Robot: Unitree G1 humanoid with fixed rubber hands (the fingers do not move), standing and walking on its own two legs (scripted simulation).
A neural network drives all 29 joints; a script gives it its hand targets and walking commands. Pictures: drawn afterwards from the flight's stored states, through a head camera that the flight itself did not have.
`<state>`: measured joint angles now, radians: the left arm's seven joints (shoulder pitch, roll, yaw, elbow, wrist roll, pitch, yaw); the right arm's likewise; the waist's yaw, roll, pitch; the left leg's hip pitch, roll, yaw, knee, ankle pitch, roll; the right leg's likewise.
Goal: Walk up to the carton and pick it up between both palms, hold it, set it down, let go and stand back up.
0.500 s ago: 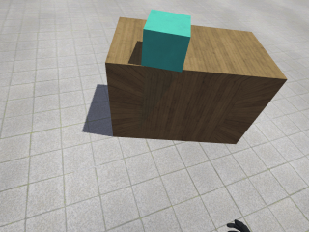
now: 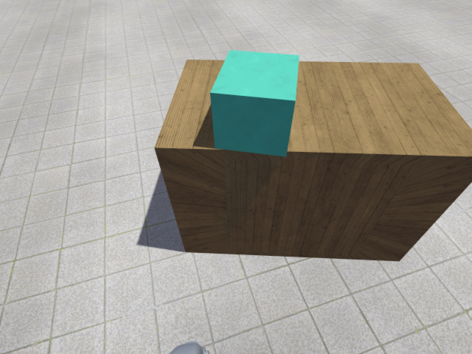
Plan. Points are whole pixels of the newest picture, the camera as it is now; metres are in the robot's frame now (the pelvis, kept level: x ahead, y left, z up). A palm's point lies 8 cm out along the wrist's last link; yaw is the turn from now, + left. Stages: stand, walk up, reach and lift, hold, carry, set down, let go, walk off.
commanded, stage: walk up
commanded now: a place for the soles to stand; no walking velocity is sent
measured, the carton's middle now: (257, 101) +0.80 -0.04 -0.01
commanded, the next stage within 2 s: none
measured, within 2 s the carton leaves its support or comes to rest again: neither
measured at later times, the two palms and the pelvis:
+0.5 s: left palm (147, 273) +0.31 +0.21 -0.11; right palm out of the picture +0.17 -0.30 -0.14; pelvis +0.20 -0.04 -0.02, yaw -3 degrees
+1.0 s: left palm (148, 251) +0.38 +0.22 -0.14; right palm (356, 216) +0.45 -0.27 -0.09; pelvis +0.34 -0.03 +0.00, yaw -2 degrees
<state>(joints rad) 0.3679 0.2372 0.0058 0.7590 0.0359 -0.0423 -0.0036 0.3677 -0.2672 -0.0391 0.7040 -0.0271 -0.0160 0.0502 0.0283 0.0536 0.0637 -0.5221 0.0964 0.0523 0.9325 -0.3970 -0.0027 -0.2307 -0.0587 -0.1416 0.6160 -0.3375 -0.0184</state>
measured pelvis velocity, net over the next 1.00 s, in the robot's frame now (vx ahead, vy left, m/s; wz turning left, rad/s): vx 0.34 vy -0.03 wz -0.03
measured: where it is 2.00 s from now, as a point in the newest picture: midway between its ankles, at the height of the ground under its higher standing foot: (251, 326)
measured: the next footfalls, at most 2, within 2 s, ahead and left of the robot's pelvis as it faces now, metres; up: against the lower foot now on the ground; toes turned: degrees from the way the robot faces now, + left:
left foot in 0.10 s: +0.18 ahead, +0.14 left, +0.00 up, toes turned +5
right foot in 0.42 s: +0.30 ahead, -0.16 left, +0.00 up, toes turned -10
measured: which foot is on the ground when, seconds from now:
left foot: up 0.00-0.08, down 0.10-0.44, up 0.46-0.78, down 0.80-1.00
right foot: down 0.00-0.10, up 0.12-0.40, down 0.42-0.82, up 0.84-1.00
